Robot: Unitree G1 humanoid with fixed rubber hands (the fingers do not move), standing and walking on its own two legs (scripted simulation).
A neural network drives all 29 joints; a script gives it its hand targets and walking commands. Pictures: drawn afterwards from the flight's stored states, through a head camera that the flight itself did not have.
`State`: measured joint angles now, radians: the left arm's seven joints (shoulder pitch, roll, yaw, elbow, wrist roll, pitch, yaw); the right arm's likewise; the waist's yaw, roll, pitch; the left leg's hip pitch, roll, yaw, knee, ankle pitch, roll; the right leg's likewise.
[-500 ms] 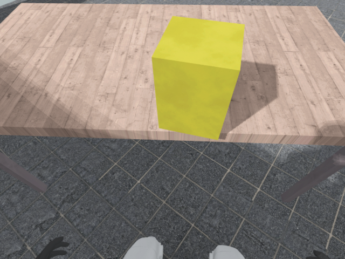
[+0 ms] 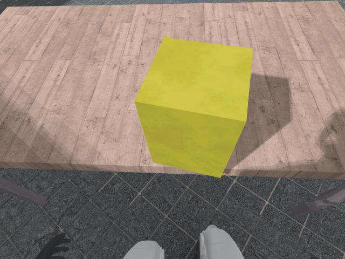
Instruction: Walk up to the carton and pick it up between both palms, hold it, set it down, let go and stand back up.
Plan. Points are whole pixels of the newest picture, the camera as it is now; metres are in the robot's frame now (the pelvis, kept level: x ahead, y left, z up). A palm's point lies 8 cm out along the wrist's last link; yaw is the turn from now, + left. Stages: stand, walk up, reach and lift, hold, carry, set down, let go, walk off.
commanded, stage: walk up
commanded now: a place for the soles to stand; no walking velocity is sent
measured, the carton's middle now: (194, 114) +0.39 -0.03 +0.09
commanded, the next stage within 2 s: none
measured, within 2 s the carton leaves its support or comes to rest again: neither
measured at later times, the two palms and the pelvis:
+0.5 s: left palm out of the picture +0.08 +0.32 -0.09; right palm out of the picture +0.05 -0.32 -0.11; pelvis -0.02 +0.00 +0.00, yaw +0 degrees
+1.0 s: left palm out of the picture +0.06 +0.32 -0.09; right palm out of the picture +0.02 -0.32 -0.11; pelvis -0.04 +0.00 +0.00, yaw +0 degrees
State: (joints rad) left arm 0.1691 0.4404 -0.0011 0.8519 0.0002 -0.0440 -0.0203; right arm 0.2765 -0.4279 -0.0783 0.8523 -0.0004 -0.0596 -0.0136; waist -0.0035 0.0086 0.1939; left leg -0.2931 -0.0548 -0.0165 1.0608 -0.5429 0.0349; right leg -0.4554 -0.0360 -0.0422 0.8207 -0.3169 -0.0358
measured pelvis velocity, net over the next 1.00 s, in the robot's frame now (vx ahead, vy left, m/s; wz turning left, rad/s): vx -0.04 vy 0.00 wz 0.00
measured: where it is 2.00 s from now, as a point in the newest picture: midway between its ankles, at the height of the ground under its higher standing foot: outside the picture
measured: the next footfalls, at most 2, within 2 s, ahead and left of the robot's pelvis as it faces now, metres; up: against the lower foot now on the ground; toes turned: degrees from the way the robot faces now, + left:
left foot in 0.20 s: +0.03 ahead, +0.13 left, +0.00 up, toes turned -1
right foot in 0.34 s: -0.02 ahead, -0.10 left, +0.00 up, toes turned +0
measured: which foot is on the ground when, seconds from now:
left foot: up 0.00-0.18, down 0.20-1.00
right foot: down 0.00-0.24, up 0.26-0.32, down 0.34-1.00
